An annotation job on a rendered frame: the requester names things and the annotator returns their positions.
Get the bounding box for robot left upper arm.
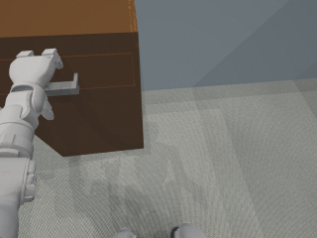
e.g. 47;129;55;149
0;157;38;238

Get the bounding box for robot left hand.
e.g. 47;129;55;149
9;49;63;120

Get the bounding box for cabinet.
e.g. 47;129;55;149
0;0;144;157

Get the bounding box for handle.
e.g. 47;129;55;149
44;72;80;96

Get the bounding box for robot left shin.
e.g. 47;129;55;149
119;227;132;233

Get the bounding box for robot right shin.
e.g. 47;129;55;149
178;222;191;229

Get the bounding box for drawer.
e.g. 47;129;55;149
0;53;134;94

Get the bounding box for left robot forearm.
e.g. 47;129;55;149
0;81;46;160

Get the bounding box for robot shin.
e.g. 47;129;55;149
119;227;132;233
178;222;191;229

